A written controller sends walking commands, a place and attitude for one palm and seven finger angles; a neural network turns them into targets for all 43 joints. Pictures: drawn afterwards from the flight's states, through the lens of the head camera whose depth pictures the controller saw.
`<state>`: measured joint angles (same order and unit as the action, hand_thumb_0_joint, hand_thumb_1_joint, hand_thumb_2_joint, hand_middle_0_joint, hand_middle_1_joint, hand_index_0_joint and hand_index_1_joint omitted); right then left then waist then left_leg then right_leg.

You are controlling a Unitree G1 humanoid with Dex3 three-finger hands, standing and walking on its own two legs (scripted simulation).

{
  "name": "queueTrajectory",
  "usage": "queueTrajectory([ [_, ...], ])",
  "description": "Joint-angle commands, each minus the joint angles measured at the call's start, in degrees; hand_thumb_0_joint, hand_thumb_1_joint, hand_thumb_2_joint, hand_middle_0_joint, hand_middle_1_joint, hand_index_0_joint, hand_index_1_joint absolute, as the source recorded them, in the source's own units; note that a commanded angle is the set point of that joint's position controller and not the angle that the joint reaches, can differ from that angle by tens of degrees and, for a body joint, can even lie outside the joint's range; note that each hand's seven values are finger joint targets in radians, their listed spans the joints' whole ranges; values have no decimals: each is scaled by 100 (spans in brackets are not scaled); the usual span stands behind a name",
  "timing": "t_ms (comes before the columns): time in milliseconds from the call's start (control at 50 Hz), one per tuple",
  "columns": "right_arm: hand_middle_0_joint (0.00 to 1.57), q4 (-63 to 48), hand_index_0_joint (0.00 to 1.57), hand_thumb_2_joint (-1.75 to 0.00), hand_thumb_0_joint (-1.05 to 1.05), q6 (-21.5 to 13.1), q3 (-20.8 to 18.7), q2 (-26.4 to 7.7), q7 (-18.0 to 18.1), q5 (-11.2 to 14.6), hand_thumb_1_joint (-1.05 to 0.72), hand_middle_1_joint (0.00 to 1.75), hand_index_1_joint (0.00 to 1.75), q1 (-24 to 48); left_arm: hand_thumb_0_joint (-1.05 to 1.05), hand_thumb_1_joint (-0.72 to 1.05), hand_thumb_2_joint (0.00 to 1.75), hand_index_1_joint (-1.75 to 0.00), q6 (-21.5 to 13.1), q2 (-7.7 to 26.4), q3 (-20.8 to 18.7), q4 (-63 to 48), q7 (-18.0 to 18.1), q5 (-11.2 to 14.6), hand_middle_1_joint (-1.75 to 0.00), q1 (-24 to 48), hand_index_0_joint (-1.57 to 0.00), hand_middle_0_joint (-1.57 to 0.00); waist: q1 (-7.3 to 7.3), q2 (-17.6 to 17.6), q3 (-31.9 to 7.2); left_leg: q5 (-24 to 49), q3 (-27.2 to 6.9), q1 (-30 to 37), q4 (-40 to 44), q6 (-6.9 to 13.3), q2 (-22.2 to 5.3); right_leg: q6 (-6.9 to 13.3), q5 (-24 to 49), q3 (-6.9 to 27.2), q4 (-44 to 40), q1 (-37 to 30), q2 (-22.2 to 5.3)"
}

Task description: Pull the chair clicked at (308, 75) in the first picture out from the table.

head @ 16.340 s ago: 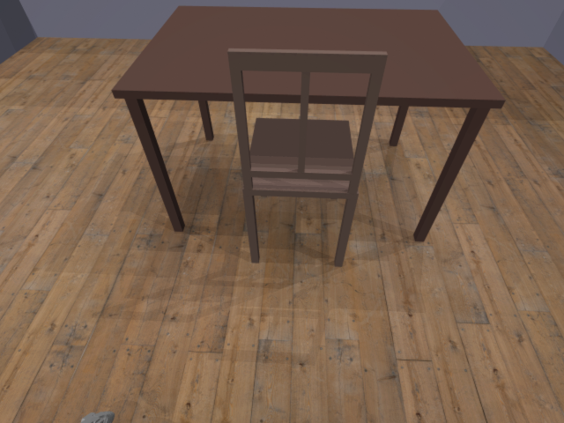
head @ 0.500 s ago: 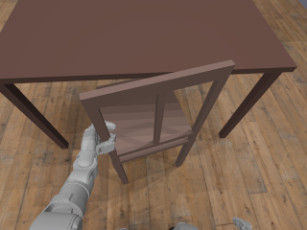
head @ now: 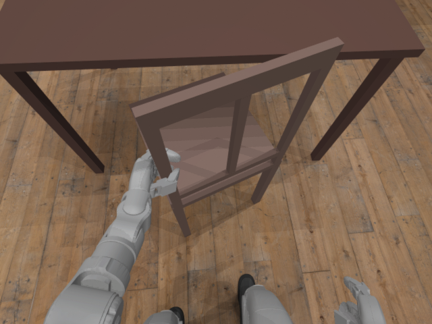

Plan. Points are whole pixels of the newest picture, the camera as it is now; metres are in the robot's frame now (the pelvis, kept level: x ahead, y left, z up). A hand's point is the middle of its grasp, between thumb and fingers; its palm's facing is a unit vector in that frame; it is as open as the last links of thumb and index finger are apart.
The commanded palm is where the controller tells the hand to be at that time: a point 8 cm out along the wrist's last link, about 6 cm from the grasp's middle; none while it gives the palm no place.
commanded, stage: step backward, pulling the chair out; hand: left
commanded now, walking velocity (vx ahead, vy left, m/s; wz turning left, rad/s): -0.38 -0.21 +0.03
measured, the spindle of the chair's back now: (235, 140) +0.48 -0.06 -0.07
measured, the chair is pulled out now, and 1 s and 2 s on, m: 0.13 0.31 0.47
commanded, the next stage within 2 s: none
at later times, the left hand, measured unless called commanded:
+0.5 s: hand (174, 223) +0.29 +0.07 -0.05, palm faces -0.12 -0.97 -0.20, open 5.9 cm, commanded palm +0.26 +0.13 -0.05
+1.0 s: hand (170, 284) +0.19 +0.08 -0.05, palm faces -0.13 -0.97 -0.22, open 6.0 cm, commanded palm +0.17 +0.13 -0.05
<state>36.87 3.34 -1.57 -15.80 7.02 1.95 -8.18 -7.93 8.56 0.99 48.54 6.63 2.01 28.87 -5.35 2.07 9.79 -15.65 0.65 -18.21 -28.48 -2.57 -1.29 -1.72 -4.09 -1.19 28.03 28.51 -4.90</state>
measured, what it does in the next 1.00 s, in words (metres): walks backwards: right foot, then left foot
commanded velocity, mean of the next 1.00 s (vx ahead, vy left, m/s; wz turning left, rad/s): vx -0.38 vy -0.06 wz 0.07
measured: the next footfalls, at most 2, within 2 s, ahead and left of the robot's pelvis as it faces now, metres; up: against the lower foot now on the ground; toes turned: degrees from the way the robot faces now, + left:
right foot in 0.14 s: +0.04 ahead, -0.12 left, +0.00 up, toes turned -5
left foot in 0.44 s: -0.05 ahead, +0.14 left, +0.00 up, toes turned +0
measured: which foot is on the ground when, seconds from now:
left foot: down 0.00-0.20, up 0.22-0.42, down 0.44-0.68, up 0.70-0.88, down 0.90-1.00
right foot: down 0.00-0.02, up 0.04-0.12, down 0.14-0.96, up 0.98-1.00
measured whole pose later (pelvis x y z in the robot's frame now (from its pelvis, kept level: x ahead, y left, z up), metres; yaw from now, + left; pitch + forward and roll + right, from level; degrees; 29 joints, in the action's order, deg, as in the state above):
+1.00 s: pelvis -0.18 +0.00 +0.00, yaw +1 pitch +3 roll +2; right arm 38.4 1.7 0.5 -13.6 6.7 1.2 -10.8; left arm -7.6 7.0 4.8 51.5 6.8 0.7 28.3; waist -4.7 0.6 7.7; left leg -15.4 0.7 -17.0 -29.9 -1.6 0.2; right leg 0.0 -5.6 -2.4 30.5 28.0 -3.7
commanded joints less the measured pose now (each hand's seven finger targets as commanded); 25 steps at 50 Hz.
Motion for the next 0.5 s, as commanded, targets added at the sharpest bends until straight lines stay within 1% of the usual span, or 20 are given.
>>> queueTrajectory([
  [0,20,-669,20,-90,0,-96,-217,-577,-117,-182,-90,30,30,-270,0,90,90,-145,-558,387,53,-1450,-131,-160,-145,792,-50,-50,247,-1816,-3195,3983,-603,923,364,351,-1262,168,-212,-88,1200,-1485,229],
  [20,20,-661,20,-90,0,-125,-203,-529,-157,-216,-90,30,30,-234,0,90,90,-145,-600,368,67,-1473,-129,-181,-145,868,-50,-50,274,-1953,-2933,3736,-692,728,449,475,-1411,199,-971,-78,1297,-1340,275],
  [40,20,-650,20,-90,0,-152,-207,-534,-168,-233,-90,30,30,-211,0,90,90,-145,-611,505,-58,-1463,-105,-184,-145,868,-50,-50,312,-1972,-2679,3394,-789,502,545,590,-1555,215,-1523,-47,1376,-1237,326],
  [60,20,-575,20,-90,0,-187,-185,-472,-190,-249,-90,30,30,-257,0,90,90,-145,-637,379,30,-1328,-92,-201,-145,959,-50,-50,305,-1846,-2462,3481,-815,548,403,659,-1614,221,-1514,-20,1195,-1144,323],
  [80,20,-463,20,-90,0,-246,-188,-471,-211,-251,-90,30,30,-374,0,90,90,-145,-668,332,53,-1128,-82,-222,-145,1095,-50,-50,275,-1560,-2400,3800,-823,774,148,627,-1573,242,-1134,7,824,-1115,324],
  [120,20,-238,20,-90,0,-317,-220,-473,-225,-227,-90,30,30,-599,0,90,90,-145,-774,454,3,-830,-74,-285,-145,1327,-50,-50,167,-1040,-2664,4184,-548,1209,-487,396,-1279,270,982,132,-23,-1463,159],
  [140,20,-158,20,-90,0,-323,-224,-498,-181,-209,-90,30,30,-647,0,90,90,-145,-806,719,-123,-618,-73,-331,-145,1439,-50,-50,133,-545,-2649,3634,-368,902,-677,192,-1049,345,2280,245,-187,-1787,-59],
  [160,20,-93,20,-90,0,-333,-215,-450,-133,-176,-90,30,30,-713,0,90,90,-145,-885,776,-114,-516,-86,-334,-145,1573,-50,-50,89,-127,-2815,2176,-94,372,-1003,10,-674,563,3670,610,-189,-2409,-512],
  [180,20,-43,20,-90,0,-376,-262,-450,-66,-96,-90,30,30,-691,0,90,90,-145,-899,974,-336,-331,-57,-257,-145,1564,-50,-50,121,815,-3196,92,-39,-176,-1508,-84,-265,826,4871,897,-130,-3025,-934],
  [200,20,-55,20,-90,0,-445,-252,-456,-55,-52,-90,30,30,-457,0,90,90,-145,-850,1057,-466,-126,-78,-256,-145,1466,-50,-50,266,1160,-3240,-1077,-335,-554,-1995,-35,-66,960,4924,981,-160,-3030,-1255],
  [220,20,-84,20,-90,0,-491,-218,-400,-71,-31,-90,30,30,-281,0,90,90,-145,-799,988,-451,-19,-96,-258,-145,1410,-50,-50,382,1042,-3117,-1341,-552,-635,-2330,3,-53,1018,4161,1034,-228,-2724,-1439],
  [240,20,-64,20,-90,0,-526,-186,-427,-73,-66,-90,30,30,-216,0,90,90,-145,-775,993,-429,24,-80,-247,-145,1384,-50,-50,456,534,-2974,-1311,-646,-695,-2294,20,-77,1079,3702,1030,-246,-2591,-1499],
  [260,20,9,20,-90,0,-549,-116,-368,-69,-92,-90,30,30,-240,0,90,90,-145,-776,891,-389,-54,-61,-270,-145,1384,-50,-50,408,376,-3048,-1232,-681,-720,-1996,-2,-126,1071,3740,918,-165,-2767,-1487],
  [280,20,36,20,-90,0,-550,-78,-356,-54,-107,-90,30,30,-237,0,90,90,-145,-751,845,-380,-70,-39,-267,-145,1288,-50,-50,377,293,-3095,-1076,-590,-643,-1717,-19,-93,969,3761,778,-115,-2836,-1377],
  [360,20,-43,20,-90,0,-480,-63,-480,13,-70,-90,30,30,-383,0,90,90,-145,-566,618,-194,-264,3,-126,-145,846,-50,-50,320,625,-3255,-266,-409,-224,-440,-1,-153,774,3435,526,-3,-3034,-1171],
  [400,20,-170,20,-90,0,-423,-98,-572,45,-64,-90,30,30,-423,0,90,90,-145,-538,490,-4,-659,-22,-67,-145,892,-50,-50,232,581,-3290,862,-400,170,225,82,-350,580,2936,345,121,-2918,-880],
  [420,20,-278,20,-90,0,-388,-143,-636,43,-47,-90,30,30,-420,0,90,90,-145,-535,446,53,-847,-36,-46,-145,857,-50,-50,214,277,-3358,1887,-477,502,355,170,-518,413,2519,214,143,-2682,-604],
  [440,20,-405,20,-90,0,-340,-186,-733,31,-41,-90,30,30,-381,0,90,90,-145,-534,379,135,-979,-53,-32,-145,759,-50,-50,227,-272,-3285,2688,-715,769,427,294,-801,253,1890,66,200,-2333,-257],
  [460,20,-505,20,-90,0,-304,-146,-622,-10,-81,-90,30,30,-357,0,90,90,-145,-567,248,230,-1135,-82,-44,-145,748,-50,-50,225,-836,-3185,3075,-828,734,485,385,-974,152,1351,-5,397,-2188,-20],
  [480,20,-549,20,-90,0,-280,-114,-544,-49,-162,-90,30,30,-234,0,90,90,-145,-605,247,235,-1326,-99,-104,-145,855,-50,-50,247,-1474,-3087,3361,-934,593,531,459,-1136,144,867,-12,756,-2090,44],
])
